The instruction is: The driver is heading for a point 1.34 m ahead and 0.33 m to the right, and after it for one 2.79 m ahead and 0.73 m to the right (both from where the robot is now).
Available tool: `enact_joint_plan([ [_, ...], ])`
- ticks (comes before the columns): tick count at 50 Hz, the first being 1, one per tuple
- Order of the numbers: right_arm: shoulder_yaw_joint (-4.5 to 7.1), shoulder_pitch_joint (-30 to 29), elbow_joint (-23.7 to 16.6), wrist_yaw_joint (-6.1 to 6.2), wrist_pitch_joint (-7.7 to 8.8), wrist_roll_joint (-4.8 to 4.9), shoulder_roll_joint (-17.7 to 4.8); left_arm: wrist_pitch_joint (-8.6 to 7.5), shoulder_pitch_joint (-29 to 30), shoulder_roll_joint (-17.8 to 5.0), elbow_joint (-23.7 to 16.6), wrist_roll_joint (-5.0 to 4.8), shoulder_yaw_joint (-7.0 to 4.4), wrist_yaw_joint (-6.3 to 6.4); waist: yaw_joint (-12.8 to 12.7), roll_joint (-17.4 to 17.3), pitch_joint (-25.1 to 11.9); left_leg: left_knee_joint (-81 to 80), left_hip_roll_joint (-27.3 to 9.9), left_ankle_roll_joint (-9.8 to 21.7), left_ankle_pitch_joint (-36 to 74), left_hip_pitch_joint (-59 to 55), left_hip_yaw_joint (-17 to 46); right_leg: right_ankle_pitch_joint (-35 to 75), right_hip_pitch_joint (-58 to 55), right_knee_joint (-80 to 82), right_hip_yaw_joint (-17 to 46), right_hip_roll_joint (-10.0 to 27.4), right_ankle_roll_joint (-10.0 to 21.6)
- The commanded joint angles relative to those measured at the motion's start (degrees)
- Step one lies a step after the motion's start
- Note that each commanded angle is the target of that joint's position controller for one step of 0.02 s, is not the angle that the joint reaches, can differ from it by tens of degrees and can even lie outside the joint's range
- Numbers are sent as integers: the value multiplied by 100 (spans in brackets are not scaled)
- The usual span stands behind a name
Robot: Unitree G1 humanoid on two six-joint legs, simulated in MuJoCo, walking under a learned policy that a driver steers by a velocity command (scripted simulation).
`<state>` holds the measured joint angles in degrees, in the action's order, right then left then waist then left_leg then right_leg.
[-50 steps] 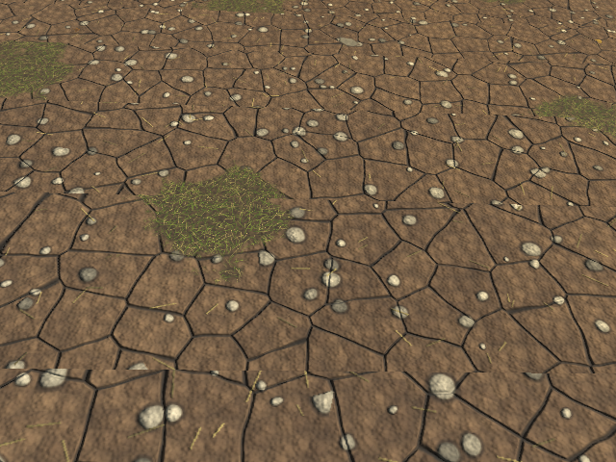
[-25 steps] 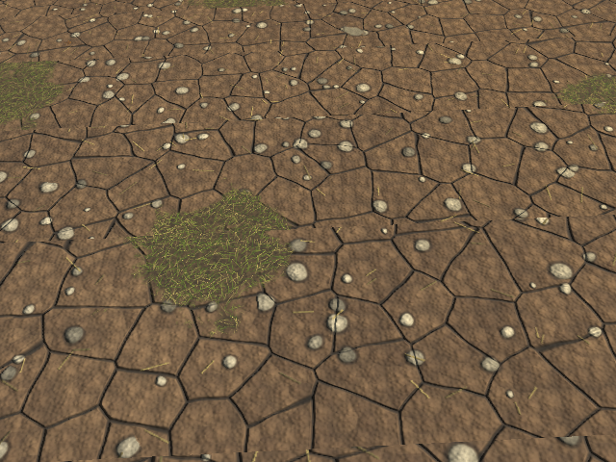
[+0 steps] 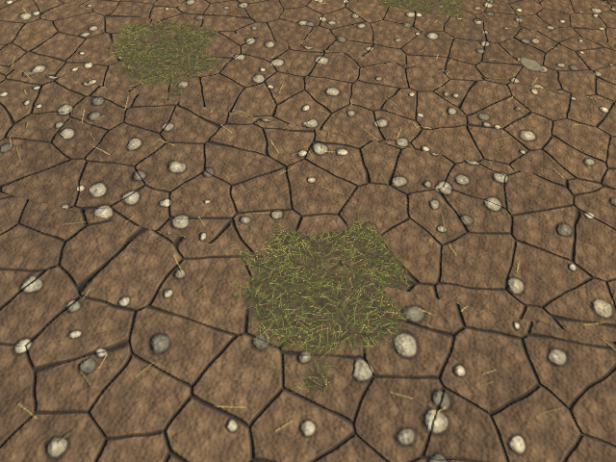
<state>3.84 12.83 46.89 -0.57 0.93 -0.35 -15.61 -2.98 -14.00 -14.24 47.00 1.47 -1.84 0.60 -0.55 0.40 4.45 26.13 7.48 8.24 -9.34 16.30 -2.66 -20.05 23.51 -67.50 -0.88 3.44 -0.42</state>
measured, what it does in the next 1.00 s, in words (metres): goes down: right foot 0.16 m lower, then left foot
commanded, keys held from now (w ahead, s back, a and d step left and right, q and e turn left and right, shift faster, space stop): w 0.44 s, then w+e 0.56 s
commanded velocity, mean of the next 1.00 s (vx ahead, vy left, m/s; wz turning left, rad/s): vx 0.50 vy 0.00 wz -0.11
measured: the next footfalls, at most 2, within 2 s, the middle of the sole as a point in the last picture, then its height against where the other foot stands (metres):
right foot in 0.58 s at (397, 452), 0.16 m lower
left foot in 1.00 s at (326, 362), level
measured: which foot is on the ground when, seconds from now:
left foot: down 0.00-0.58, up 0.60-0.98, down 1.00-1.00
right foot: up 0.00-0.56, down 0.58-1.00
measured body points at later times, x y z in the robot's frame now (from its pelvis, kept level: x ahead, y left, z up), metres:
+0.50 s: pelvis +0.29 -0.06 -0.06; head +0.31 -0.06 +0.39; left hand +0.50 +0.19 -0.15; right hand +0.22 -0.34 -0.19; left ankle +0.05 +0.03 -0.73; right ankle +0.48 -0.18 -0.78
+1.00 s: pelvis +0.60 -0.09 -0.16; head +0.62 -0.08 +0.29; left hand +0.60 +0.17 -0.30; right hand +0.79 -0.34 -0.24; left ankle +0.72 -0.01 -0.89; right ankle +0.49 -0.18 -0.89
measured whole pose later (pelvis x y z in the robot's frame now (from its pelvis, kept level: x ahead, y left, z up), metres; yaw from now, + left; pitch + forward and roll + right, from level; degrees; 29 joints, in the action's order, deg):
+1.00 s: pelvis +0.60 -0.09 -0.16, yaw -12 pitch +1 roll -2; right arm -0.7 0.3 43.2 -0.7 3.9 -2.0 -12.4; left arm -1.8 -26.3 -14.2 52.6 0.6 -4.0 -0.5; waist -5.5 -0.3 0.5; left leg 30.4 -0.4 0.8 -8.1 24.8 1.7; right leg -21.9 6.1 -27.9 8.8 -8.2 4.2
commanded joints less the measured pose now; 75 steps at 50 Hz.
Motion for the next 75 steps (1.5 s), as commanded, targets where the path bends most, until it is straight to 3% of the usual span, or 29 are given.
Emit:
enact_joint_plan([
  [1, 84, 369, -144, 9, 241, 36, -528, 183, -580, -520, -197, 128, -113, -38, -138, -44, -514, -1378, -1622, 849, 2166, -603, 1617, 169, 267, 772, 181, 267, -87],
  [5, 147, 648, -23, -23, 246, -3, -797, 302, -99, -377, -300, 99, -66, -170, 44, -210, -496, -1532, -1297, 570, 2222, -548, 1097, 1383, 420, 1327, -153, 160, -100],
  [11, 164, 1745, 439, 109, 351, -40, -829, 218, 997, -901, -604, 40, -344, -153, 461, -348, -23, -1254, -1814, 653, 1290, -2598, 1899, 1955, 2952, 1719, 592, 386, 15],
  [20, 57, 1926, 518, 362, 530, -240, -724, 39, 1916, -585, -926, 110, -251, -408, 813, -51, 260, 211, -1538, 542, 179, -1734, 1832, 3791, 2381, 3375, 404, 176, 184],
  [25, -94, 1932, 643, 433, 473, -235, -462, -69, 1664, -336, -755, -85, -125, -369, 882, -53, 388, 1074, -1236, 157, 179, -1356, 1280, 4793, 733, 4862, 213, 236, 318],
  [27, -107, 2006, 799, 429, 451, -226, -529, -9, 525, -512, -286, -25, -200, -224, 500, 101, -77, 2580, -1088, 162, 1263, -1525, 1057, 4650, -392, 5048, -75, -6, 406],
  [28, -101, 1987, 859, 393, 379, -168, -611, -46, -678, -652, 146, 99, -286, -167, -82, 317, -590, 4083, -963, 120, 1770, -1298, 780, 4718, -1646, 5295, -310, -161, 525],
  [29, -47, 1951, 909, 364, 319, -69, -642, -40, -1564, -942, 471, 237, -397, -161, -599, 615, -911, 6335, -556, -53, 187, -128, 348, 4871, -3131, 5080, -61, 131, 695],
  [30, -40, 2619, 880, 358, 338, 155, -260, -41, -2106, -1345, 605, 233, -461, -231, -215, 1711, -1834, 9023, -119, -492, -4280, 2258, 124, 8657, -5654, 2449, 886, 1335, 1089],
  [31, -83, 2482, 603, 393, 415, 339, -567, -51, -2255, -1391, 438, -60, -496, -302, -564, 1274, -3007, 9255, -372, -551, -3456, 3382, 804, 9013, -6740, 2265, 2191, 2082, 1773],
  [32, -147, 1863, 353, 391, 389, 227, -677, 25, -1826, -1523, 373, -165, -600, -250, -641, 740, -3141, 9106, -673, -657, -2768, 4164, 432, 5317, -6403, 3369, 3067, 2332, 2348],
  [34, -195, 728, 127, 216, 352, -259, -531, 93, -959, -947, 186, -49, -405, -5, -355, -195, -1429, 7651, -1110, -637, -1646, 3842, 418, 2106, -3479, 4775, 2990, 1792, 2145],
  [35, -203, 711, 105, 127, 273, -394, -439, 59, -990, -950, 254, 16, -385, 29, -180, -49, -1078, 7386, -1215, -664, -1845, 3396, 470, 2303, -2314, 4867, 3402, 1904, 2352],
  [37, -243, -39, -282, 73, 127, -279, -241, -134, -658, -755, 422, -76, -262, -7, 328, -152, 7, 4483, -1422, -810, -860, 2403, 558, 2551, -151, 5464, 2255, 949, 1745],
  [40, -362, 107, -224, -52, 219, -211, 18, -190, -312, -754, 303, -93, -279, -67, 448, 597, -540, 2465, -1089, -892, 649, 683, 248, 3990, 242, 5331, 1246, 196, 1490],
  [43, -339, -526, -304, -19, 237, -98, -119, -92, -642, -663, 283, -222, -308, -141, 109, 383, -626, 1665, -979, -903, 1167, 611, 291, 3570, -464, 5192, 1456, 261, 1353],
  [46, -310, -1207, -570, -5, 218, -122, -185, 49, -1157, -723, 346, -135, -349, -132, -178, 258, -362, 1083, -879, -882, 629, 764, 338, 2619, -999, 4984, 2037, 408, 1251],
  [49, -221, -575, -441, 10, 357, -165, -345, 108, -1131, -910, 281, -44, -414, -72, 183, 108, -336, 184, -685, -721, -141, -301, 451, 1997, -938, 4223, 2347, 224, 1083],
  [50, -119, 211, -280, 68, 454, -236, -666, 60, -1047, -774, 145, -59, -380, -78, 521, -335, -789, -109, -1271, -500, -600, -1379, 1110, 1647, -495, 3124, 2002, -148, 922],
  [51, 9, 988, -239, 169, 458, -268, -1210, -21, -1164, -372, -76, -185, -298, -94, 681, -1214, -1544, -479, -2699, -99, -1454, -2772, 2742, 108, 505, 1441, 1058, -791, 709],
  [52, 110, 1028, -114, 216, 317, -167, -1343, 17, -1280, -586, -208, -131, -345, -85, 509, -1831, -1623, -989, -3375, 380, -2008, -2900, 4470, -1517, 1650, 474, 514, -1049, 665],
  [54, -43, 446, -280, 180, 252, -141, -523, 129, -757, -689, -107, 16, -373, -148, 394, -340, -426, -1094, -2872, 306, -1981, -1839, 3283, -685, 2006, -120, 621, -431, 627],
  [56, -86, 150, -256, 159, 296, -135, -294, 246, -667, -507, -158, 50, -350, -241, 107, -642, -93, -1348, -2447, 58, -542, -1066, 2067, -162, 1589, 250, 566, -136, 476],
  [60, -11, 434, -55, 124, 479, -52, -371, 401, -338, -460, -321, 48, -345, -287, -25, -637, -293, -1381, -2254, 41, 1632, -1038, 889, 573, 1453, 471, 445, -86, 293],
  [66, 45, 427, 91, 130, 452, -34, -574, 322, 813, -250, -740, 31, -178, -433, 93, -717, -166, -1535, -1886, -129, 1978, -477, -472, 2162, 518, 2359, -182, -189, 340],
  [71, 149, 617, 161, 166, 367, -132, -882, 434, 589, -595, -799, 133, -251, -427, -90, -737, -426, -484, -2432, -223, 3552, -1378, -702, 1310, 0, 2315, -258, -181, 781],
  [73, 162, 949, 273, 197, 190, -73, -994, 360, 86, -624, -679, 104, -305, -347, -200, -557, -666, 910, -2237, -273, 4002, -1611, -914, -15, -703, 3321, -593, -791, 996],
  [74, 146, 938, 233, 208, 126, -95, -966, 271, -904, -771, -359, 149, -413, -284, -669, -102, -1170, 2491, -2127, -417, 3435, -902, -1060, 195, -2015, 3895, -166, -720, 1207],
  [75, 4, 1411, -70, 112, 93, -166, -287, 227, -963, -1546, -400, 99, -579, -211, -284, 1476, -1662, 4576, -1360, -760, -1092, 1326, -1091, 480, -3761, 4120, 2514, 1032, 1892],
])
Velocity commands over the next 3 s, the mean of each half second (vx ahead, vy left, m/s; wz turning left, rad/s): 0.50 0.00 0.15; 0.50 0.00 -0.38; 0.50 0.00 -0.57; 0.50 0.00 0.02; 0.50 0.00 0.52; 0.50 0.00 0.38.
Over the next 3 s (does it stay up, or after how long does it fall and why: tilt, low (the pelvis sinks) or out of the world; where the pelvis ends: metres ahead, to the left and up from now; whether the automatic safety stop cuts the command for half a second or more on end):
stays up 1.52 -0.47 -0.31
